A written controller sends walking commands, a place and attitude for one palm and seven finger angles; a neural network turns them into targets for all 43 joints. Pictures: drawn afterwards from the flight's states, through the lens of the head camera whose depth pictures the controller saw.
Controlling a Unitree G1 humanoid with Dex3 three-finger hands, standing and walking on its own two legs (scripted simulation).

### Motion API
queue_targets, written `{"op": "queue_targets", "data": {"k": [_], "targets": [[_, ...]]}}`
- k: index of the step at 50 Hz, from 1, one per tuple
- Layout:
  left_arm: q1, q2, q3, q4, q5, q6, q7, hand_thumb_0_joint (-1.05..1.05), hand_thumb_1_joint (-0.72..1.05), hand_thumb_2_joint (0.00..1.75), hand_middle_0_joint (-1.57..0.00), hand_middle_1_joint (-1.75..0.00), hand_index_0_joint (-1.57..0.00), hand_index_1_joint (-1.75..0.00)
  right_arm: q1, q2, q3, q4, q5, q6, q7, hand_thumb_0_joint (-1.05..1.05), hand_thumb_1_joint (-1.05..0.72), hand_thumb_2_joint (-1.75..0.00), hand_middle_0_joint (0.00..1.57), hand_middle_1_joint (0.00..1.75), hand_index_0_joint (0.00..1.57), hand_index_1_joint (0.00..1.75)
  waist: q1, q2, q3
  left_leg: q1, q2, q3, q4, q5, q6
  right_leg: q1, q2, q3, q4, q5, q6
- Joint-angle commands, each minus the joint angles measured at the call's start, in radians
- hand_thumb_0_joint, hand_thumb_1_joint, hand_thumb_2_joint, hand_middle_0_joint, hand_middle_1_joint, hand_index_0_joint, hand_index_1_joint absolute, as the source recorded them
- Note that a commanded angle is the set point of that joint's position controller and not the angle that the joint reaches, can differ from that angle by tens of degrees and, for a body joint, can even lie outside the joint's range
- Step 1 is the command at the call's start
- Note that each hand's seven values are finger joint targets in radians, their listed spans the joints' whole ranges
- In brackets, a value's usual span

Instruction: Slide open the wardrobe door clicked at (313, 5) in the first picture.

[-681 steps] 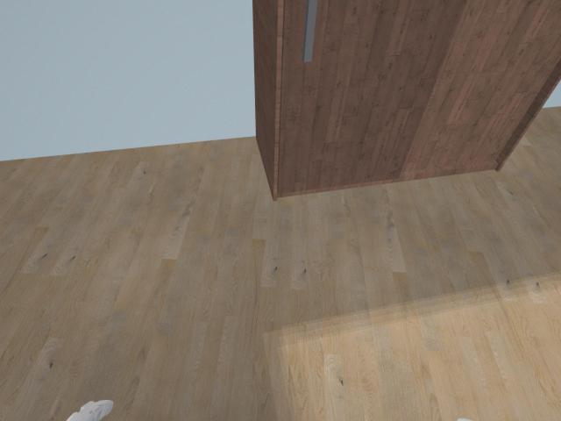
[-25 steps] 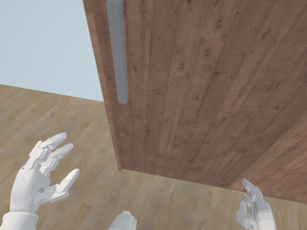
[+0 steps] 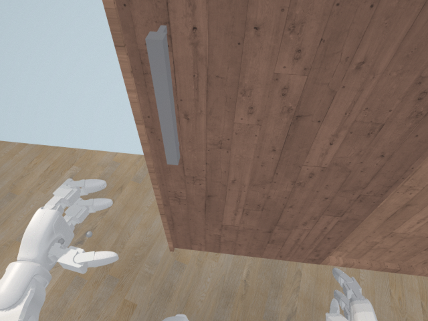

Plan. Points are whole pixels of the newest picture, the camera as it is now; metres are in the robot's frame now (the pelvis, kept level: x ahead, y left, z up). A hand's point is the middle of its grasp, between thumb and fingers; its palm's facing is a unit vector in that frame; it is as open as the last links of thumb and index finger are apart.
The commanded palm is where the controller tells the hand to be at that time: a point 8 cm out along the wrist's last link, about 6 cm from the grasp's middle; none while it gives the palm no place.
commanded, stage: raise the hand with hooked fingers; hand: left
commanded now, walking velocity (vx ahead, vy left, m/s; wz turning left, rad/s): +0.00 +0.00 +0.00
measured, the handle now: (169, 105) +0.49 +0.14 +0.14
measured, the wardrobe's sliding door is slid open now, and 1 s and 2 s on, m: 0.00 0.00 0.00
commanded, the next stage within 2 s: move the hooked fingers beside the handle in 1.04 s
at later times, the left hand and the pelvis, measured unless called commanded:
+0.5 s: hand (42, 186) +0.26 +0.27 +0.17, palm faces +0.06 -0.99 -0.09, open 13.9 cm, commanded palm +0.23 +0.31 +0.17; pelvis +0.00 -0.01 +0.02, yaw +1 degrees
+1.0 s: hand (70, 179) +0.28 +0.24 +0.16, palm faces +0.02 -1.00 -0.08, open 14.0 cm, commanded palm +0.24 +0.29 +0.17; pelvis +0.00 -0.03 +0.02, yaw +0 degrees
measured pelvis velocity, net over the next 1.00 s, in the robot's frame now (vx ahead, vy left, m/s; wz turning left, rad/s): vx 0.00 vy -0.03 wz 0.00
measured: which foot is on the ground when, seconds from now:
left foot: down 0.00-1.00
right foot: down 0.00-1.00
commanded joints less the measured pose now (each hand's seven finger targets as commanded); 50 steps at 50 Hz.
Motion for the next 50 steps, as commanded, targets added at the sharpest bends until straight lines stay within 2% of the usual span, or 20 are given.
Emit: {"op": "queue_targets", "data": {"k": [1, 3, 4, 7, 10, 12, 16, 19, 22, 25, 28, 30, 35, 38, 39, 43, 44, 48, 49, 50], "targets": [[-0.22, 0.257, 0.189, -0.287, -0.06, -0.083, 0.027, 0.0, -0.36, 0.36, -0.29, -1.11, -0.29, -1.11, -0.073, -0.113, -0.034, -0.164, 0.006, -0.068, -0.015, 0.0, -0.9, -0.9, 0.2, 0.3, 0.2, 0.3, 0.013, 0.101, -0.222, 0.331, 0.01, -0.092, -0.191, 0.2, -0.02, -0.016, 0.041, -0.009, -0.135, 0.218, -0.028], [-0.228, 0.236, 0.182, -0.248, -0.07, -0.07, 0.031, 0.0, -0.41, 0.34, -0.29, -1.14, -0.29, -1.14, -0.083, -0.112, -0.03, -0.158, 0.009, -0.067, -0.015, 0.0, -0.9, -0.9, 0.2, 0.3, 0.2, 0.3, 0.011, 0.121, -0.173, 0.33, 0.01, -0.093, -0.209, 0.179, -0.025, -0.02, 0.043, -0.012, -0.154, 0.209, -0.028], [-0.228, 0.239, 0.183, -0.202, -0.067, -0.049, 0.026, 0.0, -0.43, 0.33, -0.29, -1.15, -0.29, -1.15, -0.078, -0.116, -0.027, -0.154, 0.01, -0.062, -0.013, 0.0, -0.9, -0.9, 0.2, 0.3, 0.2, 0.3, 0.015, 0.095, -0.152, 0.319, 0.008, -0.093, -0.218, 0.177, -0.024, -0.005, 0.047, -0.011, -0.168, 0.217, -0.03], [-0.259, 0.217, 0.139, -0.116, -0.058, 0.031, -0.01, 0.0, -0.5, 0.3, -0.3, -1.2, -0.3, -1.2, -0.09, -0.123, -0.025, -0.16, 0.02, -0.05, -0.014, 0.0, -0.9, -0.9, 0.2, 0.3, 0.2, 0.3, 0.007, 0.105, -0.084, 0.305, 0.008, -0.089, -0.245, 0.144, -0.026, -0.015, 0.042, -0.011, -0.193, 0.207, -0.026], [-0.311, 0.234, 0.121, -0.116, -0.042, 0.097, -0.04, 0.0, -0.5, 0.3, -0.3, -1.2, -0.3, -1.2, -0.097, -0.127, -0.021, -0.181, 0.027, -0.043, -0.016, 0.0, -0.9, -0.9, 0.2, 0.3, 0.2, 0.3, 0.009, 0.102, -0.096, 0.326, 0.004, -0.087, -0.265, 0.134, -0.02, 0.008, 0.039, -0.003, -0.222, 0.204, -0.025], [-0.359, 0.275, 0.153, -0.132, -0.042, 0.116, -0.044, 0.0, -0.5, 0.3, -0.3, -1.2, -0.3, -1.2, -0.104, -0.125, -0.017, -0.189, 0.024, -0.041, -0.021, 0.0, -0.9, -0.9, 0.2, 0.3, 0.2, 0.3, 0.01, 0.065, -0.114, 0.347, 0.005, -0.092, -0.274, 0.131, -0.015, 0.018, 0.041, -0.002, -0.236, 0.199, -0.024], [-0.462, 0.356, 0.236, -0.195, -0.056, 0.077, -0.033, 0.0, -0.5, 0.3, -0.3, -1.2, -0.3, -1.2, -0.117, -0.115, -0.006, -0.184, 0.018, -0.042, -0.025, 0.0, -0.9, -0.9, 0.2, 0.3, 0.2, 0.3, 0.017, 0.09, -0.171, 0.415, 0.001, -0.092, -0.289, 0.165, -0.017, 0.064, 0.045, 0.002, -0.258, 0.212, -0.03], [-0.492, 0.375, 0.263, -0.151, -0.064, 0.061, -0.031, 0.0, -0.5, 0.3, -0.3, -1.2, -0.3, -1.2, -0.117, -0.113, 0.001, -0.165, 0.017, -0.042, -0.029, 0.0, -0.9, -0.9, 0.2, 0.3, 0.2, 0.3, 0.02, 0.087, -0.146, 0.423, 0.0, -0.09, -0.305, 0.151, -0.017, 0.08, 0.048, 0.004, -0.285, 0.204, -0.031], [-0.513, 0.358, 0.237, -0.06, -0.058, 0.091, -0.056, 0.0, -0.5, 0.3, -0.3, -1.2, -0.3, -1.2, -0.118, -0.116, 0.003, -0.152, 0.025, -0.04, -0.033, 0.0, -0.9, -0.9, 0.2, 0.3, 0.2, 0.3, 0.013, 0.123, -0.104, 0.416, -0.004, -0.085, -0.325, 0.117, -0.017, 0.069, 0.041, 0.008, -0.304, 0.189, -0.029], [-0.533, 0.358, 0.21, 0.017, -0.055, 0.141, -0.09, 0.0, -0.5, 0.3, -0.3, -1.2, -0.3, -1.2, -0.12, -0.124, 0.004, -0.151, 0.033, -0.036, -0.035, 0.0, -0.9, -0.9, 0.2, 0.3, 0.2, 0.3, 0.008, 0.068, -0.067, 0.391, -0.008, -0.081, -0.336, 0.087, -0.009, 0.073, 0.035, 0.018, -0.334, 0.17, -0.024], [-0.554, 0.372, 0.204, 0.039, -0.05, 0.172, -0.113, 0.0, -0.5, 0.3, -0.3, -1.2, -0.3, -1.2, -0.123, -0.126, 0.004, -0.159, 0.035, -0.036, -0.035, 0.0, -0.9, -0.9, 0.2, 0.3, 0.2, 0.3, 0.009, 0.063, -0.078, 0.392, -0.014, -0.08, -0.338, 0.081, -0.006, 0.072, 0.032, 0.024, -0.342, 0.156, -0.022], [-0.524, 0.373, 0.221, 0.037, -0.063, 0.164, -0.121, 0.0, -0.5, 0.3, -0.3, -1.2, -0.3, -1.2, -0.122, -0.126, -0.001, -0.162, 0.034, -0.037, -0.027, 0.0, -0.9, -0.9, 0.2, 0.3, 0.2, 0.3, 0.016, 0.013, -0.103, 0.397, -0.016, -0.072, -0.321, 0.128, -0.003, 0.092, 0.031, 0.03, -0.341, 0.197, -0.02], [-0.526, 0.417, 0.282, -0.031, -0.075, 0.114, -0.103, 0.0, -0.5, 0.3, -0.3, -1.2, -0.3, -1.2, -0.125, -0.124, -0.007, -0.17, 0.028, -0.046, -0.014, 0.0, -0.9, -0.9, 0.2, 0.3, 0.2, 0.3, 0.032, 0.044, -0.156, 0.423, -0.02, -0.057, -0.308, 0.183, -0.002, 0.118, 0.03, 0.037, -0.327, 0.255, -0.021], [-0.534, 0.405, 0.282, -0.037, -0.067, 0.102, -0.083, 0.0, -0.5, 0.3, -0.3, -1.2, -0.3, -1.2, -0.12, -0.119, -0.009, -0.167, 0.03, -0.05, -0.017, 0.0, -0.9, -0.9, 0.2, 0.3, 0.2, 0.3, 0.029, 0.088, -0.138, 0.431, -0.019, -0.051, -0.312, 0.179, -0.003, 0.107, 0.03, 0.034, -0.327, 0.255, -0.02], [-0.531, 0.413, 0.282, -0.036, -0.065, 0.102, -0.081, 0.0, -0.5, 0.3, -0.3, -1.2, -0.3, -1.2, -0.116, -0.12, -0.01, -0.162, 0.027, -0.048, -0.017, 0.0, -0.9, -0.9, 0.2, 0.3, 0.2, 0.3, 0.029, 0.059, -0.126, 0.426, -0.017, -0.046, -0.306, 0.193, 0.0, 0.116, 0.028, 0.043, -0.332, 0.276, -0.017], [-0.554, 0.382, 0.245, -0.022, -0.051, 0.112, -0.079, 0.0, -0.5, 0.3, -0.3, -1.2, -0.3, -1.2, -0.114, -0.12, -0.011, -0.159, 0.031, -0.047, -0.025, 0.0, -0.9, -0.9, 0.2, 0.3, 0.2, 0.3, 0.015, 0.094, -0.098, 0.423, -0.018, -0.04, -0.312, 0.173, 0.0, 0.094, 0.024, 0.045, -0.336, 0.264, -0.012], [-0.551, 0.389, 0.248, -0.014, -0.05, 0.115, -0.079, 0.0, -0.5, 0.3, -0.3, -1.2, -0.3, -1.2, -0.11, -0.122, -0.012, -0.156, 0.03, -0.044, -0.025, 0.0, -0.9, -0.9, 0.2, 0.3, 0.2, 0.3, 0.018, 0.062, -0.093, 0.42, -0.016, -0.039, -0.308, 0.176, 0.002, 0.099, 0.024, 0.051, -0.341, 0.269, -0.01], [-0.553, 0.38, 0.24, -0.025, -0.053, 0.117, -0.089, 0.0, -0.5, 0.3, -0.3, -1.2, -0.3, -1.2, -0.115, -0.12, -0.013, -0.161, 0.031, -0.045, -0.029, 0.0, -0.9, -0.9, 0.2, 0.3, 0.2, 0.3, 0.016, 0.074, -0.132, 0.438, -0.02, -0.036, -0.3, 0.208, 0.003, 0.114, 0.022, 0.05, -0.328, 0.318, -0.007], [-0.544, 0.389, 0.249, -0.023, -0.057, 0.116, -0.089, 0.0, -0.5, 0.3, -0.3, -1.2, -0.3, -1.2, -0.11, -0.123, -0.013, -0.159, 0.03, -0.043, -0.027, 0.0, -0.9, -0.9, 0.2, 0.3, 0.2, 0.3, 0.02, 0.035, -0.132, 0.437, -0.017, -0.037, -0.297, 0.227, 0.004, 0.127, 0.024, 0.047, -0.326, 0.34, -0.007], [-0.539, 0.379, 0.244, -0.011, -0.059, 0.117, -0.093, 0.0, -0.5, 0.3, -0.3, -1.2, -0.3, -1.2, -0.114, -0.122, -0.014, -0.159, 0.032, -0.042, -0.026, 0.0, -0.9, -0.9, 0.2, 0.3, 0.2, 0.3, 0.017, 0.033, -0.126, 0.433, -0.019, -0.035, -0.297, 0.229, 0.004, 0.12, 0.024, 0.048, -0.324, 0.352, -0.005]]}}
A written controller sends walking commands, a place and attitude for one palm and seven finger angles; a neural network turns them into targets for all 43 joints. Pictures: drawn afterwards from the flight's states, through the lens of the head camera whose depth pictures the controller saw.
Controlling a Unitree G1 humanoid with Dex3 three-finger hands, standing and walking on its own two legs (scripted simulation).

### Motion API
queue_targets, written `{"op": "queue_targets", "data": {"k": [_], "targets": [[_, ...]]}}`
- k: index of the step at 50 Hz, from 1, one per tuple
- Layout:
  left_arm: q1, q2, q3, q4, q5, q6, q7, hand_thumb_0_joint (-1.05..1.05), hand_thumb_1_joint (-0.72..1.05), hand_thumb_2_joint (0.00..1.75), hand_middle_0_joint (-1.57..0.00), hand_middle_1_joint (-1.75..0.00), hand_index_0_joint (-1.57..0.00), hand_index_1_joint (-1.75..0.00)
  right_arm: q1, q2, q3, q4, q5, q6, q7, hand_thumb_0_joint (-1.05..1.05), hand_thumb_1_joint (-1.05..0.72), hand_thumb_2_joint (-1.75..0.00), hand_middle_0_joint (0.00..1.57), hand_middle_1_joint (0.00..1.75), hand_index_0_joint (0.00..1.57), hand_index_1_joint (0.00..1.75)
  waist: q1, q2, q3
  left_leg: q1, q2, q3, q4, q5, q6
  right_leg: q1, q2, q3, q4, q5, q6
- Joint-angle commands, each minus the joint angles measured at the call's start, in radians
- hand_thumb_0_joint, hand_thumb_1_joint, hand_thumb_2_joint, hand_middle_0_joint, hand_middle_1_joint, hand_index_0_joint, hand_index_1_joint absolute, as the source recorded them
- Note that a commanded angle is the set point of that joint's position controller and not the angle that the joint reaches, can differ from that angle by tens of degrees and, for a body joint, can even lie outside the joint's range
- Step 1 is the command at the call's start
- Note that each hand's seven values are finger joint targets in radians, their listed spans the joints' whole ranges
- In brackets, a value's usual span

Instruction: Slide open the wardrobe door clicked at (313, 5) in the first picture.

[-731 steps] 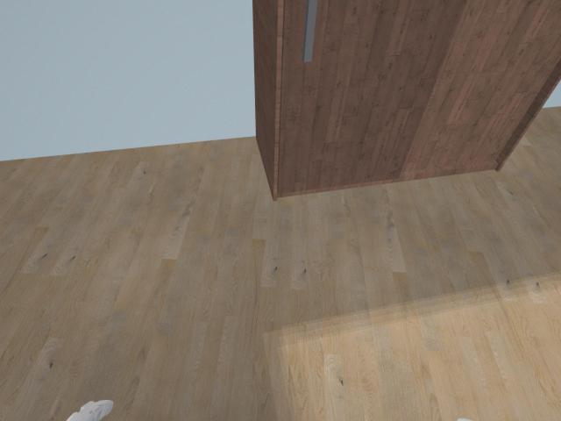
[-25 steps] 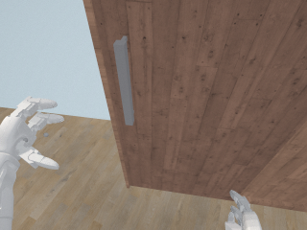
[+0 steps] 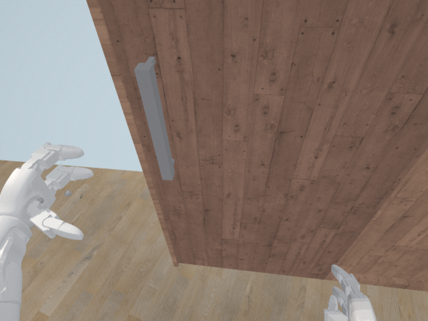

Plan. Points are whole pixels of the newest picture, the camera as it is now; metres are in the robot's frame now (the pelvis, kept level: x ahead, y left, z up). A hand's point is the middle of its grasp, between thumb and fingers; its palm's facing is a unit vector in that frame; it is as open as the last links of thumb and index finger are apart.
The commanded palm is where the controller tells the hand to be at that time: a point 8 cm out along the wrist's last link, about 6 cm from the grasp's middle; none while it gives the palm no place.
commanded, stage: raise the hand with hooked fingers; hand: left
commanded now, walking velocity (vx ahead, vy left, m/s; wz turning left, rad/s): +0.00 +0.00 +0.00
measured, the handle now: (161, 125) +0.48 +0.17 +0.12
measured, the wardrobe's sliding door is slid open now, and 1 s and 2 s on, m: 0.00 0.00 0.00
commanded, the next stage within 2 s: move the hooked fingers beside the handle in 0.04 s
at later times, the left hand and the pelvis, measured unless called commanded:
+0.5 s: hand (75, 180) +0.30 +0.27 +0.14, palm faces +0.00 -1.00 -0.04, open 14.0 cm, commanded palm +0.27 +0.32 +0.14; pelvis +0.01 +0.00 +0.00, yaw +0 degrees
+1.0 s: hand (99, 162) +0.35 +0.25 +0.13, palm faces -0.01 -1.00 -0.02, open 14.0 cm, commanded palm +0.33 +0.30 +0.13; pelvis +0.00 +0.01 +0.00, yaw +0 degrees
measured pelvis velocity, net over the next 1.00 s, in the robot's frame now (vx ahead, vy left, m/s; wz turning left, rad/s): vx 0.00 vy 0.01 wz -0.01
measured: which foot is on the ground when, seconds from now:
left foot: down 0.00-1.00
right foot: down 0.00-1.00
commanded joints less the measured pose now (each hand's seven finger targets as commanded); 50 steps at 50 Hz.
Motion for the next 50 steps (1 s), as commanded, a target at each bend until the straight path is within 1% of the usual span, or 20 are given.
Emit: {"op": "queue_targets", "data": {"k": [1, 3, 4, 6, 10, 13, 14, 17, 22, 24, 28, 29, 30, 31, 34, 38, 40, 43, 49, 50], "targets": [[-0.249, 0.29, 0.114, -0.201, -0.041, -0.069, -0.003, 0.0, -0.5, 0.3, -0.3, -1.2, -0.3, -1.2, -0.098, -0.113, -0.047, -0.156, 0.005, -0.057, -0.003, 0.0, -0.9, -0.9, 0.2, 0.3, 0.2, 0.3, 0.003, -0.007, -0.178, 0.192, -0.033, -0.033, -0.055, 0.133, 0.044, -0.096, -0.003, 0.053, -0.103, 0.274, 0.034], [-0.245, 0.29, 0.121, -0.18, -0.043, -0.065, -0.005, 0.0, -0.5, 0.3, -0.3, -1.2, -0.3, -1.2, -0.1, -0.112, -0.046, -0.154, 0.006, -0.054, -0.003, 0.0, -0.9, -0.9, 0.2, 0.3, 0.2, 0.3, 0.004, 0.001, -0.176, 0.186, -0.034, -0.029, -0.05, 0.135, 0.044, -0.101, -0.005, 0.056, -0.101, 0.283, 0.035], [-0.224, 0.303, 0.133, -0.162, -0.044, -0.061, -0.007, 0.0, -0.5, 0.3, -0.3, -1.2, -0.3, -1.2, -0.095, -0.115, -0.048, -0.152, 0.003, -0.05, -0.001, 0.0, -0.9, -0.9, 0.2, 0.3, 0.2, 0.3, 0.01, -0.034, -0.178, 0.18, -0.031, -0.025, -0.042, 0.149, 0.046, -0.091, -0.006, 0.064, -0.1, 0.306, 0.04], [-0.244, 0.283, 0.115, -0.176, -0.046, -0.058, -0.011, 0.0, -0.5, 0.3, -0.3, -1.2, -0.3, -1.2, -0.102, -0.111, -0.047, -0.155, 0.008, -0.048, 0.0, 0.0, -0.9, -0.9, 0.2, 0.3, 0.2, 0.3, 0.006, 0.009, -0.185, 0.185, -0.035, -0.021, -0.038, 0.16, 0.044, -0.095, -0.009, 0.065, -0.092, 0.331, 0.042], [-0.287, 0.292, 0.111, -0.163, -0.043, -0.061, -0.012, 0.0, -0.5, 0.3, -0.3, -1.2, -0.3, -1.2, -0.096, -0.114, -0.049, -0.152, 0.007, -0.04, -0.002, 0.0, -0.9, -0.9, 0.2, 0.3, 0.2, 0.3, -0.003, -0.009, -0.179, 0.184, -0.033, -0.024, -0.035, 0.161, 0.045, -0.106, -0.007, 0.062, -0.089, 0.33, 0.041], [-0.334, 0.289, 0.098, -0.175, -0.037, -0.075, -0.01, 0.0, -0.5, 0.3, -0.3, -1.2, -0.3, -1.2, -0.094, -0.109, -0.049, -0.153, 0.008, -0.039, -0.007, 0.0, -0.9, -0.9, 0.2, 0.3, 0.2, 0.3, -0.011, 0.036, -0.201, 0.203, -0.036, -0.023, -0.033, 0.161, 0.044, -0.112, -0.005, 0.061, -0.086, 0.321, 0.037], [-0.334, 0.306, 0.108, -0.158, -0.036, -0.077, -0.008, 0.0, -0.5, 0.3, -0.3, -1.2, -0.3, -1.2, -0.088, -0.113, -0.048, -0.146, 0.005, -0.035, -0.006, 0.0, -0.9, -0.9, 0.2, 0.3, 0.2, 0.3, -0.008, 0.002, -0.196, 0.198, -0.032, -0.023, -0.028, 0.17, 0.045, -0.106, -0.004, 0.064, -0.087, 0.333, 0.037], [-0.35, 0.312, 0.117, -0.117, -0.037, -0.083, -0.011, 0.0, -0.5, 0.3, -0.3, -1.2, -0.3, -1.2, -0.085, -0.116, -0.051, -0.142, 0.007, -0.029, -0.01, 0.0, -0.9, -0.9, 0.2, 0.3, 0.2, 0.3, -0.013, -0.007, -0.195, 0.183, -0.034, -0.024, -0.03, 0.16, 0.045, -0.109, -0.006, 0.064, -0.084, 0.328, 0.038], [-0.36, 0.287, 0.087, -0.121, -0.029, -0.082, -0.016, 0.0, -0.5, 0.3, -0.3, -1.2, -0.3, -1.2, -0.088, -0.113, -0.049, -0.153, 0.007, -0.025, -0.005, 0.0, -0.9, -0.9, 0.2, 0.3, 0.2, 0.3, -0.006, 0.067, -0.224, 0.2, -0.035, -0.022, -0.03, 0.182, 0.041, -0.108, -0.005, 0.052, -0.069, 0.338, 0.028], [-0.372, 0.273, 0.069, -0.092, -0.029, -0.078, -0.011, 0.0, -0.5, 0.3, -0.3, -1.2, -0.3, -1.2, -0.078, -0.115, -0.05, -0.148, 0.007, -0.02, -0.004, 0.0, -0.9, -0.9, 0.2, 0.3, 0.2, 0.3, -0.011, 0.009, -0.207, 0.193, -0.028, -0.026, -0.032, 0.173, 0.043, -0.117, 0.002, 0.047, -0.074, 0.317, 0.027], [-0.439, 0.26, 0.047, -0.075, -0.018, -0.074, 0.009, 0.0, -0.5, 0.3, -0.3, -1.2, -0.3, -1.2, -0.076, -0.119, -0.053, -0.146, 0.01, -0.015, -0.007, 0.0, -0.9, -0.9, 0.2, 0.3, 0.2, 0.3, -0.023, 0.027, -0.19, 0.185, -0.03, -0.034, -0.048, 0.122, 0.04, -0.151, 0.002, 0.041, -0.082, 0.246, 0.024], [-0.433, 0.274, 0.055, -0.061, -0.015, -0.071, 0.018, 0.0, -0.5, 0.3, -0.3, -1.2, -0.3, -1.2, -0.07, -0.121, -0.052, -0.143, 0.007, -0.01, -0.006, 0.0, -0.9, -0.9, 0.2, 0.3, 0.2, 0.3, -0.016, -0.007, -0.185, 0.177, -0.026, -0.035, -0.048, 0.125, 0.041, -0.143, 0.004, 0.04, -0.083, 0.244, 0.021], [-0.468, 0.268, 0.047, -0.081, -0.006, -0.075, 0.025, 0.0, -0.5, 0.3, -0.3, -1.2, -0.3, -1.2, -0.076, -0.12, -0.052, -0.147, 0.008, -0.01, -0.005, 0.0, -0.9, -0.9, 0.2, 0.3, 0.2, 0.3, -0.02, 0.027, -0.212, 0.191, -0.028, -0.037, -0.05, 0.132, 0.04, -0.142, 0.003, 0.041, -0.079, 0.248, 0.02], [-0.469, 0.246, 0.028, -0.088, -0.002, -0.076, 0.033, 0.0, -0.5, 0.3, -0.3, -1.2, -0.3, -1.2, -0.075, -0.114, -0.052, -0.15, 0.008, -0.011, -0.004, 0.0, -0.9, -0.9, 0.2, 0.3, 0.2, 0.3, -0.02, 0.03, -0.221, 0.204, -0.027, -0.039, -0.053, 0.13, 0.04, -0.145, 0.004, 0.037, -0.078, 0.239, 0.019], [-0.465, 0.262, 0.043, -0.109, 0.008, -0.089, 0.062, 0.0, -0.5, 0.3, -0.3, -1.2, -0.3, -1.2, -0.067, -0.115, -0.052, -0.147, 0.003, -0.007, -0.001, 0.0, -0.9, -0.9, 0.2, 0.3, 0.2, 0.3, -0.012, 0.029, -0.249, 0.216, -0.021, -0.041, -0.056, 0.15, 0.038, -0.12, 0.006, 0.033, -0.076, 0.244, 0.013], [-0.518, 0.231, 0.016, -0.065, 0.021, -0.087, 0.084, 0.0, -0.5, 0.3, -0.3, -1.2, -0.3, -1.2, -0.066, -0.114, -0.05, -0.137, 0.004, 0.002, -0.002, 0.0, -0.9, -0.9, 0.2, 0.3, 0.2, 0.3, -0.028, 0.019, -0.209, 0.202, -0.018, -0.048, -0.074, 0.103, 0.035, -0.151, 0.009, 0.029, -0.084, 0.199, 0.014], [-0.528, 0.25, 0.027, -0.03, 0.026, -0.08, 0.09, 0.0, -0.5, 0.3, -0.3, -1.2, -0.3, -1.2, -0.062, -0.118, -0.05, -0.131, 0.003, 0.011, -0.003, 0.0, -0.9, -0.9, 0.2, 0.3, 0.2, 0.3, -0.027, 0.003, -0.201, 0.188, -0.019, -0.042, -0.074, 0.097, 0.038, -0.146, 0.007, 0.035, -0.092, 0.201, 0.015], [-0.593, 0.226, -0.009, -0.012, 0.042, -0.074, 0.096, 0.0, -0.5, 0.3, -0.3, -1.2, -0.3, -1.2, -0.058, -0.116, -0.049, -0.129, 0.003, 0.02, -0.004, 0.0, -0.9, -0.9, 0.2, 0.3, 0.2, 0.3, -0.037, 0.037, -0.203, 0.192, -0.02, -0.044, -0.077, 0.089, 0.035, -0.158, 0.005, 0.034, -0.091, 0.186, 0.013], [-0.706, 0.221, -0.041, 0.053, 0.05, -0.097, 0.103, 0.0, -0.5, 0.3, -0.3, -1.2, -0.3, -1.2, -0.034, -0.126, -0.052, -0.109, 0.001, 0.035, -0.006, 0.0, -0.9, -0.9, 0.2, 0.3, 0.2, 0.3, -0.057, -0.011, -0.222, 0.199, -0.014, -0.049, -0.064, 0.081, 0.04, -0.172, 0.01, 0.037, -0.094, 0.173, 0.013], [-0.69, 0.241, -0.015, 0.087, 0.051, -0.097, 0.104, 0.0, -0.5, 0.3, -0.3, -1.2, -0.3, -1.2, -0.029, -0.127, -0.055, -0.108, 0.0, 0.038, -0.005, 0.0, -0.9, -0.9, 0.2, 0.3, 0.2, 0.3, -0.05, -0.018, -0.229, 0.19, -0.017, -0.047, -0.063, 0.082, 0.04, -0.164, 0.009, 0.041, -0.091, 0.179, 0.014]]}}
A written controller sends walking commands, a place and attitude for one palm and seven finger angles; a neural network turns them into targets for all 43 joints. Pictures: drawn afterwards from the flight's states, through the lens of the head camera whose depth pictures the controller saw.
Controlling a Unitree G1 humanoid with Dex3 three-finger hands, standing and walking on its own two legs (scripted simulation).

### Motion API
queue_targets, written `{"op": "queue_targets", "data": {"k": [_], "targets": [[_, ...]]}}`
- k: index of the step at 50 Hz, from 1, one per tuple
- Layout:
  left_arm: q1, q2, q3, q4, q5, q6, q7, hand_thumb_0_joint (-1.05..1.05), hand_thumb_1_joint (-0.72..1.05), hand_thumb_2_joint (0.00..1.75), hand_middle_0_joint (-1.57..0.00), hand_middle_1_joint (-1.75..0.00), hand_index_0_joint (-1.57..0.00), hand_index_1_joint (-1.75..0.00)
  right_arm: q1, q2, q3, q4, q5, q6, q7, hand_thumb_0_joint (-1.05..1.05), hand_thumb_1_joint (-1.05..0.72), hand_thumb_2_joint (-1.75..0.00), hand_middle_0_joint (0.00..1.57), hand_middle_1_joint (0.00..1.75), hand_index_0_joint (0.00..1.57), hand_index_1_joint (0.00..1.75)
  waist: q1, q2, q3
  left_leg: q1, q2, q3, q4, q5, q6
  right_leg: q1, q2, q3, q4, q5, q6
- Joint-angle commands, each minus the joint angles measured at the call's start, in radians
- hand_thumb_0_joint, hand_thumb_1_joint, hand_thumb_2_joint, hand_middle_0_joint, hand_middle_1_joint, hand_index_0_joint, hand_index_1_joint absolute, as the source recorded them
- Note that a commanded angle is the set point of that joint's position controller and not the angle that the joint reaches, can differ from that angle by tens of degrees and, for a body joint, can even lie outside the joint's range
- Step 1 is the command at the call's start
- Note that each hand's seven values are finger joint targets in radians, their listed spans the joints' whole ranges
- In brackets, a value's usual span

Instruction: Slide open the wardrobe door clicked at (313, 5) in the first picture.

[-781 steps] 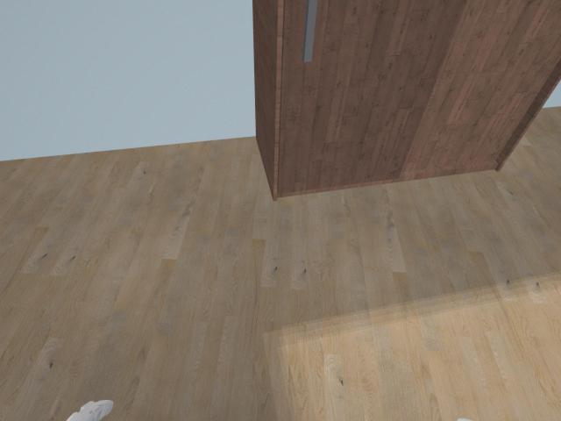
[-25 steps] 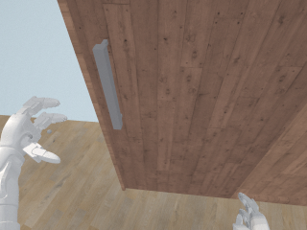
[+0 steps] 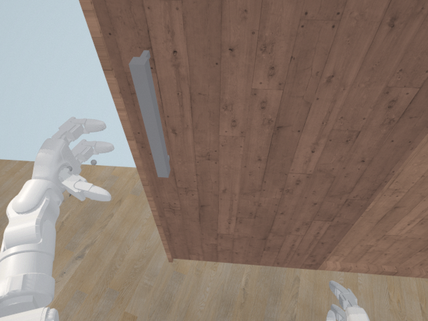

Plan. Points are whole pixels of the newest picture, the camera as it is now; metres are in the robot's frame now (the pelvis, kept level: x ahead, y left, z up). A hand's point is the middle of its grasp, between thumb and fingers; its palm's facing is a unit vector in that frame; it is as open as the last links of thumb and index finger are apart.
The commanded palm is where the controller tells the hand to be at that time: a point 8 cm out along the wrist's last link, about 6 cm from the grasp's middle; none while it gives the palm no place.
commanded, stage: move the hooked fingers beside the handle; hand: left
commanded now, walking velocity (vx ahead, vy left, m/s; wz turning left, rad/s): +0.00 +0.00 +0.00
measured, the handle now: (156, 122) +0.48 +0.16 +0.12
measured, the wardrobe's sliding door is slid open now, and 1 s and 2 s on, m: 0.00 0.00 0.00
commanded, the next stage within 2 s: feel for the door with the fingertips in 1.60 s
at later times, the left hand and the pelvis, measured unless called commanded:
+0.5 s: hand (108, 143) +0.40 +0.23 +0.13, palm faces -0.01 -1.00 -0.01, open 14.0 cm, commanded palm +0.38 +0.28 +0.13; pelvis +0.01 -0.01 +0.00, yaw -1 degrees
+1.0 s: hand (111, 137) +0.43 +0.24 +0.12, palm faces +0.00 -1.00 -0.01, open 13.9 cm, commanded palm +0.40 +0.28 +0.13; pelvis +0.01 +0.00 -0.01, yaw -2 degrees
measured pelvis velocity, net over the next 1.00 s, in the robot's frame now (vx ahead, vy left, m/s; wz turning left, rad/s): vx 0.01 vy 0.00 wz -0.03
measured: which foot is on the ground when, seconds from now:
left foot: down 0.00-1.00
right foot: down 0.00-1.00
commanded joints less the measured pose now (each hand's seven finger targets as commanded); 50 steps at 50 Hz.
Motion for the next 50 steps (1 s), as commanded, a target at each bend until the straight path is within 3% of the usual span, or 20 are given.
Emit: {"op": "queue_targets", "data": {"k": [1, 6, 9, 11, 13, 14, 17, 19, 23, 24, 27, 29, 32, 34, 37, 40, 44, 48, 49, 50], "targets": [[-0.434, 0.278, 0.079, -0.158, -0.019, -0.087, 0.007, 0.0, -0.5, 0.3, -0.3, -1.2, -0.3, -1.2, -0.049, -0.144, -0.06, -0.124, 0.003, -0.038, -0.007, 0.0, -0.9, -0.9, 0.2, 0.3, 0.2, 0.3, -0.018, 0.026, -0.234, 0.24, -0.007, -0.058, -0.068, 0.08, 0.022, -0.116, 0.02, 0.029, -0.098, 0.172, -0.002], [-0.468, 0.261, 0.056, -0.115, -0.005, -0.1, 0.016, 0.0, -0.5, 0.3, -0.3, -1.2, -0.3, -1.2, -0.036, -0.145, -0.061, -0.123, -0.001, -0.024, 0.003, 0.0, -0.9, -0.9, 0.2, 0.3, 0.2, 0.3, -0.016, 0.043, -0.257, 0.24, -0.009, -0.058, -0.056, 0.116, 0.021, -0.113, 0.019, 0.029, -0.082, 0.213, -0.005], [-0.432, 0.321, 0.114, -0.058, -0.006, -0.106, 0.016, 0.0, -0.5, 0.3, -0.3, -1.2, -0.3, -1.2, -0.015, -0.154, -0.067, -0.121, -0.003, -0.01, 0.008, 0.0, -0.9, -0.9, 0.2, 0.3, 0.2, 0.3, -0.002, -0.018, -0.271, 0.208, -0.008, -0.05, -0.044, 0.138, 0.025, -0.084, 0.021, 0.032, -0.074, 0.243, -0.003], [-0.447, 0.312, 0.109, -0.062, -0.005, -0.111, 0.012, 0.0, -0.5, 0.3, -0.3, -1.2, -0.3, -1.2, -0.016, -0.151, -0.069, -0.127, -0.002, -0.005, 0.011, 0.0, -0.9, -0.9, 0.2, 0.3, 0.2, 0.3, -0.005, 0.018, -0.284, 0.215, -0.012, -0.042, -0.035, 0.167, 0.026, -0.083, 0.019, 0.037, -0.063, 0.287, -0.001], [-0.477, 0.308, 0.099, -0.058, 0.0, -0.119, 0.007, 0.0, -0.5, 0.3, -0.3, -1.2, -0.3, -1.2, -0.008, -0.151, -0.07, -0.124, -0.001, 0.002, 0.013, 0.0, -0.9, -0.9, 0.2, 0.3, 0.2, 0.3, -0.013, 0.053, -0.276, 0.217, -0.011, -0.04, -0.03, 0.176, 0.023, -0.096, 0.021, 0.036, -0.058, 0.292, -0.003], [-0.475, 0.32, 0.107, -0.049, -0.003, -0.124, 0.008, 0.0, -0.5, 0.3, -0.3, -1.2, -0.3, -1.2, -0.003, -0.153, -0.072, -0.124, -0.001, 0.006, 0.014, 0.0, -0.9, -0.9, 0.2, 0.3, 0.2, 0.3, -0.014, 0.01, -0.269, 0.204, -0.01, -0.037, -0.023, 0.176, 0.028, -0.09, 0.022, 0.037, -0.06, 0.3, 0.0], [-0.544, 0.3, 0.078, -0.057, -0.002, -0.137, -0.002, 0.0, -0.5, 0.3, -0.3, -1.2, -0.3, -1.2, 0.005, -0.155, -0.075, -0.123, -0.001, 0.009, 0.014, 0.0, -0.9, -0.9, 0.2, 0.3, 0.2, 0.3, -0.028, 0.057, -0.287, 0.224, -0.012, -0.04, -0.017, 0.175, 0.026, -0.115, 0.024, 0.04, -0.053, 0.295, -0.002], [-0.499, 0.31, 0.093, -0.042, -0.006, -0.143, -0.005, 0.0, -0.5, 0.3, -0.3, -1.2, -0.3, -1.2, 0.018, -0.159, -0.078, -0.124, -0.003, 0.014, 0.016, 0.0, -0.9, -0.9, 0.2, 0.3, 0.2, 0.3, -0.02, 0.019, -0.307, 0.22, -0.011, -0.039, -0.007, 0.204, 0.03, -0.095, 0.026, 0.038, -0.046, 0.322, -0.002], [-0.597, 0.277, 0.049, 0.017, -0.003, -0.139, -0.011, 0.0, -0.5, 0.3, -0.3, -1.2, -0.3, -1.2, 0.025, -0.159, -0.079, -0.107, 0.002, 0.025, 0.014, 0.0, -0.9, -0.9, 0.2, 0.3, 0.2, 0.3, -0.05, 0.034, -0.258, 0.2, -0.011, -0.041, -0.004, 0.151, 0.028, -0.156, 0.025, 0.04, -0.05, 0.278, 0.001], [-0.593, 0.286, 0.055, 0.04, -0.004, -0.138, -0.008, 0.0, -0.5, 0.3, -0.3, -1.2, -0.3, -1.2, 0.033, -0.162, -0.079, -0.105, 0.001, 0.028, 0.014, 0.0, -0.9, -0.9, 0.2, 0.3, 0.2, 0.3, -0.049, -0.007, -0.252, 0.183, -0.01, -0.04, -0.001, 0.154, 0.032, -0.148, 0.026, 0.037, -0.05, 0.279, 0.002], [-0.666, 0.311, 0.058, 0.084, 0.011, -0.139, 0.001, 0.0, -0.5, 0.3, -0.3, -1.2, -0.3, -1.2, 0.044, -0.167, -0.078, -0.095, -0.001, 0.038, 0.013, 0.0, -0.9, -0.9, 0.2, 0.3, 0.2, 0.3, -0.058, 0.018, -0.259, 0.171, -0.012, -0.043, 0.003, 0.129, 0.03, -0.171, 0.022, 0.045, -0.045, 0.257, 0.003], [-0.692, 0.343, 0.077, 0.122, 0.018, -0.154, 0.011, 0.0, -0.5, 0.3, -0.3, -1.2, -0.3, -1.2, 0.058, -0.171, -0.079, -0.089, -0.003, 0.045, 0.014, 0.0, -0.9, -0.9, 0.2, 0.3, 0.2, 0.3, -0.059, -0.016, -0.276, 0.157, -0.01, -0.043, 0.015, 0.124, 0.034, -0.165, 0.023, 0.047, -0.04, 0.245, 0.004], [-0.728, 0.354, 0.083, 0.128, 0.031, -0.184, 0.02, 0.0, -0.5, 0.3, -0.3, -1.2, -0.3, -1.2, 0.069, -0.168, -0.078, -0.091, -0.008, 0.049, 0.021, 0.0, -0.9, -0.9, 0.2, 0.3, 0.2, 0.3, -0.051, 0.048, -0.345, 0.186, -0.012, -0.049, 0.027, 0.172, 0.028, -0.153, 0.023, 0.049, -0.017, 0.29, 0.0], [-0.767, 0.354, 0.075, 0.146, 0.035, -0.202, 0.022, 0.0, -0.5, 0.3, -0.3, -1.2, -0.3, -1.2, 0.08, -0.169, -0.079, -0.082, -0.01, 0.056, 0.022, 0.0, -0.9, -0.9, 0.2, 0.3, 0.2, 0.3, -0.062, 0.032, -0.358, 0.187, -0.01, -0.048, 0.04, 0.193, 0.032, -0.153, 0.025, 0.048, -0.011, 0.309, 0.0], [-0.725, 0.354, 0.086, 0.176, 0.037, -0.208, 0.017, 0.0, -0.5, 0.3, -0.3, -1.2, -0.3, -1.2, 0.085, -0.171, -0.083, -0.09, -0.01, 0.063, 0.029, 0.0, -0.9, -0.9, 0.2, 0.3, 0.2, 0.3, -0.047, 0.06, -0.381, 0.192, -0.009, -0.046, 0.043, 0.202, 0.027, -0.156, 0.027, 0.047, -0.001, 0.322, -0.001], [-0.643, 0.394, 0.128, 0.261, 0.034, -0.187, 0.008, 0.0, -0.5, 0.3, -0.3, -1.2, -0.3, -1.2, 0.093, -0.177, -0.083, -0.098, -0.008, 0.079, 0.033, 0.0, -0.9, -0.9, 0.2, 0.3, 0.2, 0.3, -0.035, -0.016, -0.335, 0.116, -0.01, -0.031, 0.045, 0.202, 0.034, -0.126, 0.027, 0.049, 0.003, 0.365, 0.005], [-0.685, 0.405, 0.121, 0.26, 0.027, -0.188, -0.017, 0.0, -0.5, 0.3, -0.3, -1.2, -0.3, -1.2, 0.1, -0.181, -0.085, -0.106, -0.005, 0.095, 0.028, 0.0, -0.9, -0.9, 0.2, 0.3, 0.2, 0.3, -0.053, -0.028, -0.31, 0.087, -0.012, -0.022, 0.049, 0.178, 0.04, -0.138, 0.026, 0.053, 0.001, 0.355, 0.009], [-0.724, 0.364, 0.084, 0.098, 0.024, -0.245, -0.026, 0.0, -0.5, 0.3, -0.3, -1.2, -0.3, -1.2, 0.09, -0.169, -0.09, -0.119, -0.005, 0.091, 0.032, 0.0, -0.9, -0.9, 0.2, 0.3, 0.2, 0.3, -0.051, 0.116, -0.4, 0.207, -0.008, -0.038, 0.058, 0.238, 0.03, -0.167, 0.038, 0.05, 0.011, 0.354, -0.003], [-0.724, 0.323, 0.053, 0.064, 0.01, -0.255, -0.027, 0.0, -0.5, 0.3, -0.3, -1.2, -0.3, -1.2, 0.092, -0.166, -0.089, -0.123, -0.005, 0.089, 0.032, 0.0, -0.9, -0.9, 0.2, 0.3, 0.2, 0.3, -0.059, 0.092, -0.415, 0.227, -0.006, -0.041, 0.065, 0.26, 0.034, -0.165, 0.042, 0.043, 0.014, 0.358, -0.005], [-0.727, 0.345, 0.072, 0.068, 0.009, -0.254, -0.026, 0.0, -0.5, 0.3, -0.3, -1.2, -0.3, -1.2, 0.09, -0.171, -0.092, -0.112, -0.005, 0.087, 0.031, 0.0, -0.9, -0.9, 0.2, 0.3, 0.2, 0.3, -0.059, 0.103, -0.41, 0.236, -0.003, -0.048, 0.064, 0.239, 0.03, -0.186, 0.045, 0.044, 0.008, 0.335, -0.004]]}}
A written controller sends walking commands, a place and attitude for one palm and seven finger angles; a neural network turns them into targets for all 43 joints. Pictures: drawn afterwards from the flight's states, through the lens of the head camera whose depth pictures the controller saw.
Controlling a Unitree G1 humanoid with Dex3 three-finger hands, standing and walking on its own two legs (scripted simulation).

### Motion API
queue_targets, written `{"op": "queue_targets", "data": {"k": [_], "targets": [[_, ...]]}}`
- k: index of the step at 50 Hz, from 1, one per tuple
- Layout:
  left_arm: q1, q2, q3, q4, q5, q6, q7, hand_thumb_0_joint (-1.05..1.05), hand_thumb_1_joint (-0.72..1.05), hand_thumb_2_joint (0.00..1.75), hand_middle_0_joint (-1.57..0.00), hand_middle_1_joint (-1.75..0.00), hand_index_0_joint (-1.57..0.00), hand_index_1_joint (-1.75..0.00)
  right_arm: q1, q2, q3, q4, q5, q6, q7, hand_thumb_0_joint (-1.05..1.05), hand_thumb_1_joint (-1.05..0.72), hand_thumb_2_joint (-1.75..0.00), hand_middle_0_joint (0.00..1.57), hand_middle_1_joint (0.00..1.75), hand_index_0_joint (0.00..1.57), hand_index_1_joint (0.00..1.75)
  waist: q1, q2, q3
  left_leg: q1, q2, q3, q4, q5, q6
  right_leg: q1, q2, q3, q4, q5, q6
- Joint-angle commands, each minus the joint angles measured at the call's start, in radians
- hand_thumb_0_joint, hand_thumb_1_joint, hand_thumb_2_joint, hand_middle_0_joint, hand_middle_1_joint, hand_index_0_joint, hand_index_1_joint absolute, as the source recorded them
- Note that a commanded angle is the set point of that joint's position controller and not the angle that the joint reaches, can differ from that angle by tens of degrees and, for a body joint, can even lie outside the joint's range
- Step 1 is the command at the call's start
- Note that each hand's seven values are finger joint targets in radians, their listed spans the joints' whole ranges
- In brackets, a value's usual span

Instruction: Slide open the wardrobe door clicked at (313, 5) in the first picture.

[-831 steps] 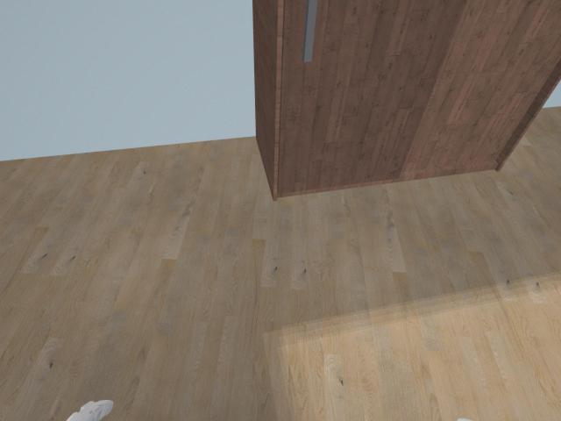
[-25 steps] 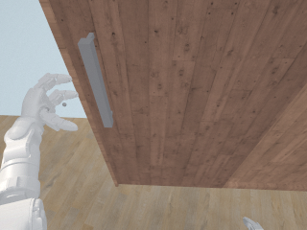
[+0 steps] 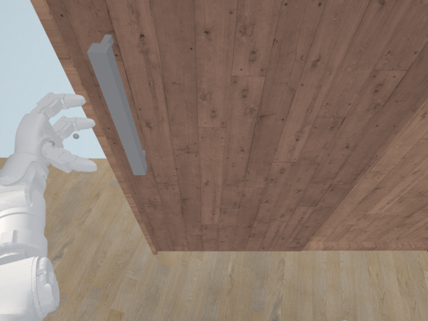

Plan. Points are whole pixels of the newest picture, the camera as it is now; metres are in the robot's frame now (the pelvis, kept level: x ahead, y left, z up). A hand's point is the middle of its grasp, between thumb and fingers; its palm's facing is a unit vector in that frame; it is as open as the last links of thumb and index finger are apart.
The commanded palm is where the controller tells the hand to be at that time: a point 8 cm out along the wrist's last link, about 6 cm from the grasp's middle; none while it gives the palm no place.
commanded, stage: move the hooked fingers beside the handle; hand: left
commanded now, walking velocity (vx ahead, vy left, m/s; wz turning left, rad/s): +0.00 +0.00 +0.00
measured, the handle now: (127, 116) +0.46 +0.17 +0.13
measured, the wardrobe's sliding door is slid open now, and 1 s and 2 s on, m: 0.00 0.00 0.00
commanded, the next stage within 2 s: feel for the door with the fingertips in 0.60 s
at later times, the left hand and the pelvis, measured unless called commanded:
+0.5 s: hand (74, 139) +0.40 +0.25 +0.14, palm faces +0.02 -1.00 +0.00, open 14.0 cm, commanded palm +0.37 +0.30 +0.13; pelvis -0.01 +0.01 +0.00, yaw +1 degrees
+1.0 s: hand (105, 135) +0.41 +0.20 +0.13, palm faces -0.01 -1.00 +0.01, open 14.0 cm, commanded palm +0.38 +0.26 +0.13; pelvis -0.01 +0.00 +0.00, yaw +1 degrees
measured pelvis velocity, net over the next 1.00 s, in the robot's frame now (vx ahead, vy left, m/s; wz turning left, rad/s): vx -0.01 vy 0.00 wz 0.01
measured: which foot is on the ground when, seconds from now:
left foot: down 0.00-1.00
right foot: down 0.00-1.00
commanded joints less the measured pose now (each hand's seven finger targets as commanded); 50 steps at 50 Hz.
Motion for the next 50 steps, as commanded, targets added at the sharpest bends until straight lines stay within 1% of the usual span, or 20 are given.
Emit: {"op": "queue_targets", "data": {"k": [1, 4, 7, 8, 12, 14, 15, 16, 18, 22, 24, 28, 30, 33, 34, 36, 41, 44, 48, 50], "targets": [[-0.443, 0.229, 0.011, -0.302, -0.05, -0.101, -0.01, 0.0, -0.5, 0.3, -0.3, -1.2, -0.3, -1.2, -0.005, -0.146, -0.057, -0.105, 0.005, -0.045, -0.009, 0.0, -0.9, -0.9, 0.2, 0.3, 0.2, 0.3, -0.004, 0.08, -0.349, 0.374, -0.027, -0.066, -0.041, 0.281, 0.037, -0.048, 0.026, 0.021, -0.085, 0.363, 0.004], [-0.39, 0.226, 0.019, -0.235, -0.061, -0.057, -0.008, 0.0, -0.5, 0.3, -0.3, -1.2, -0.3, -1.2, -0.007, -0.151, -0.054, -0.103, 0.009, -0.042, -0.014, 0.0, -0.9, -0.9, 0.2, 0.3, 0.2, 0.3, 0.004, 0.031, -0.293, 0.31, -0.033, -0.055, -0.052, 0.233, 0.044, -0.035, 0.02, 0.017, -0.093, 0.339, 0.005], [-0.386, 0.23, 0.014, -0.189, -0.041, -0.014, 0.004, 0.0, -0.5, 0.3, -0.3, -1.2, -0.3, -1.2, -0.019, -0.149, -0.049, -0.108, 0.009, -0.037, -0.01, 0.0, -0.9, -0.9, 0.2, 0.3, 0.2, 0.3, 0.008, 0.041, -0.239, 0.261, -0.036, -0.055, -0.064, 0.18, 0.041, -0.062, 0.012, 0.02, -0.098, 0.297, 0.009], [-0.389, 0.254, 0.03, -0.194, -0.032, -0.014, 0.013, 0.0, -0.5, 0.3, -0.3, -1.2, -0.3, -1.2, -0.014, -0.151, -0.05, -0.109, 0.008, -0.035, -0.011, 0.0, -0.9, -0.9, 0.2, 0.3, 0.2, 0.3, 0.013, 0.026, -0.246, 0.259, -0.033, -0.063, -0.067, 0.19, 0.039, -0.056, 0.013, 0.015, -0.092, 0.295, 0.007], [-0.408, 0.226, 0.017, -0.341, -0.03, -0.063, 0.041, 0.0, -0.5, 0.3, -0.3, -1.2, -0.3, -1.2, -0.031, -0.139, -0.051, -0.134, 0.002, -0.042, -0.001, 0.0, -0.9, -0.9, 0.2, 0.3, 0.2, 0.3, 0.021, 0.106, -0.349, 0.357, -0.031, -0.068, -0.051, 0.261, 0.031, -0.044, 0.018, 0.017, -0.076, 0.331, 0.001], [-0.396, 0.243, 0.039, -0.373, -0.047, -0.083, 0.045, 0.0, -0.5, 0.3, -0.3, -1.2, -0.3, -1.2, -0.028, -0.142, -0.051, -0.135, 0.0, -0.044, -0.003, 0.0, -0.9, -0.9, 0.2, 0.3, 0.2, 0.3, 0.018, 0.052, -0.38, 0.366, -0.028, -0.068, -0.042, 0.289, 0.036, -0.011, 0.022, 0.017, -0.074, 0.362, 0.002], [-0.384, 0.286, 0.082, -0.372, -0.047, -0.087, 0.047, 0.0, -0.5, 0.3, -0.3, -1.2, -0.3, -1.2, -0.033, -0.145, -0.053, -0.13, 0.001, -0.043, -0.005, 0.0, -0.9, -0.9, 0.2, 0.3, 0.2, 0.3, 0.03, 0.056, -0.381, 0.362, -0.025, -0.069, -0.045, 0.288, 0.033, -0.003, 0.024, 0.021, -0.072, 0.371, 0.003], [-0.371, 0.239, 0.047, -0.351, -0.049, -0.077, 0.04, 0.0, -0.5, 0.3, -0.3, -1.2, -0.3, -1.2, -0.042, -0.138, -0.046, -0.135, 0.003, -0.044, -0.004, 0.0, -0.9, -0.9, 0.2, 0.3, 0.2, 0.3, 0.023, 0.053, -0.346, 0.342, -0.029, -0.063, -0.051, 0.269, 0.035, -0.006, 0.023, 0.02, -0.076, 0.365, 0.005], [-0.406, 0.22, 0.017, -0.297, -0.042, -0.054, 0.032, 0.0, -0.5, 0.3, -0.3, -1.2, -0.3, -1.2, -0.046, -0.14, -0.045, -0.122, 0.008, -0.043, -0.01, 0.0, -0.9, -0.9, 0.2, 0.3, 0.2, 0.3, 0.008, 0.053, -0.273, 0.306, -0.028, -0.064, -0.064, 0.208, 0.035, -0.045, 0.02, 0.017, -0.089, 0.309, 0.006], [-0.412, 0.178, -0.037, -0.235, -0.028, -0.011, 0.028, 0.0, -0.5, 0.3, -0.3, -1.2, -0.3, -1.2, -0.047, -0.141, -0.041, -0.117, 0.011, -0.04, -0.014, 0.0, -0.9, -0.9, 0.2, 0.3, 0.2, 0.3, -0.001, 0.075, -0.215, 0.283, -0.031, -0.07, -0.072, 0.153, 0.034, -0.088, 0.014, 0.014, -0.103, 0.246, 0.003], [-0.391, 0.179, -0.03, -0.238, -0.035, -0.011, 0.028, 0.0, -0.5, 0.3, -0.3, -1.2, -0.3, -1.2, -0.041, -0.144, -0.042, -0.124, 0.008, -0.041, -0.013, 0.0, -0.9, -0.9, 0.2, 0.3, 0.2, 0.3, 0.008, 0.045, -0.25, 0.287, -0.033, -0.071, -0.065, 0.172, 0.036, -0.066, 0.015, 0.012, -0.097, 0.258, 0.0], [-0.471, 0.145, -0.058, -0.328, -0.046, -0.053, 0.038, 0.0, -0.5, 0.3, -0.3, -1.2, -0.3, -1.2, -0.045, -0.14, -0.044, -0.122, 0.006, -0.051, -0.01, 0.0, -0.9, -0.9, 0.2, 0.3, 0.2, 0.3, -0.001, 0.063, -0.323, 0.37, -0.026, -0.091, -0.061, 0.196, 0.027, -0.085, 0.02, 0.007, -0.089, 0.255, -0.001], [-0.48, 0.181, -0.024, -0.365, -0.046, -0.073, 0.055, 0.0, -0.5, 0.3, -0.3, -1.2, -0.3, -1.2, -0.044, -0.142, -0.047, -0.116, 0.002, -0.056, -0.01, 0.0, -0.9, -0.9, 0.2, 0.3, 0.2, 0.3, 0.007, 0.068, -0.367, 0.387, -0.027, -0.093, -0.056, 0.219, 0.028, -0.065, 0.02, 0.011, -0.085, 0.275, 0.0], [-0.469, 0.174, -0.026, -0.314, -0.034, -0.063, 0.074, 0.0, -0.5, 0.3, -0.3, -1.2, -0.3, -1.2, -0.047, -0.139, -0.041, -0.106, 0.003, -0.057, -0.008, 0.0, -0.9, -0.9, 0.2, 0.3, 0.2, 0.3, 0.006, 0.064, -0.307, 0.35, -0.027, -0.094, -0.071, 0.184, 0.026, -0.075, 0.019, 0.007, -0.089, 0.247, 0.0], [-0.435, 0.215, 0.01, -0.278, -0.028, -0.055, 0.082, 0.0, -0.5, 0.3, -0.3, -1.2, -0.3, -1.2, -0.039, -0.144, -0.042, -0.101, 0.0, -0.053, -0.01, 0.0, -0.9, -0.9, 0.2, 0.3, 0.2, 0.3, 0.016, 0.023, -0.297, 0.315, -0.03, -0.087, -0.065, 0.183, 0.032, -0.05, 0.018, 0.009, -0.091, 0.256, 0.001], [-0.434, 0.18, -0.022, -0.246, -0.019, -0.032, 0.085, 0.0, -0.5, 0.3, -0.3, -1.2, -0.3, -1.2, -0.046, -0.137, -0.037, -0.107, 0.004, -0.047, -0.007, 0.0, -0.9, -0.9, 0.2, 0.3, 0.2, 0.3, 0.014, 0.045, -0.257, 0.28, -0.034, -0.075, -0.075, 0.158, 0.032, -0.055, 0.012, 0.014, -0.094, 0.253, 0.005], [-0.427, 0.11, -0.078, -0.324, -0.021, -0.031, 0.089, 0.0, -0.5, 0.3, -0.3, -1.2, -0.3, -1.2, -0.047, -0.132, -0.044, -0.122, 0.004, -0.05, 0.001, 0.0, -0.9, -0.9, 0.2, 0.3, 0.2, 0.3, 0.012, 0.073, -0.317, 0.343, -0.029, -0.077, -0.065, 0.216, 0.028, -0.05, 0.017, 0.009, -0.088, 0.292, 0.001], [-0.441, 0.094, -0.082, -0.316, -0.034, -0.038, 0.102, 0.0, -0.5, 0.3, -0.3, -1.2, -0.3, -1.2, -0.042, -0.134, -0.046, -0.114, 0.006, -0.051, 0.001, 0.0, -0.9, -0.9, 0.2, 0.3, 0.2, 0.3, 0.001, -0.001, -0.287, 0.317, -0.029, -0.076, -0.065, 0.189, 0.035, -0.046, 0.021, 0.008, -0.098, 0.276, 0.005], [-0.474, 0.098, -0.07, -0.314, -0.021, -0.034, 0.132, 0.0, -0.5, 0.3, -0.3, -1.2, -0.3, -1.2, -0.044, -0.129, -0.046, -0.107, 0.002, -0.049, 0.002, 0.0, -0.9, -0.9, 0.2, 0.3, 0.2, 0.3, 0.003, 0.011, -0.275, 0.301, -0.033, -0.067, -0.073, 0.161, 0.035, -0.05, 0.016, 0.015, -0.098, 0.264, 0.009], [-0.452, 0.137, -0.04, -0.311, -0.006, -0.037, 0.148, 0.0, -0.5, 0.3, -0.3, -1.2, -0.3, -1.2, -0.045, -0.129, -0.044, -0.105, 0.0, -0.048, 0.004, 0.0, -0.9, -0.9, 0.2, 0.3, 0.2, 0.3, 0.016, 0.02, -0.289, 0.286, -0.038, -0.061, -0.067, 0.173, 0.037, -0.022, 0.012, 0.024, -0.095, 0.286, 0.009]]}}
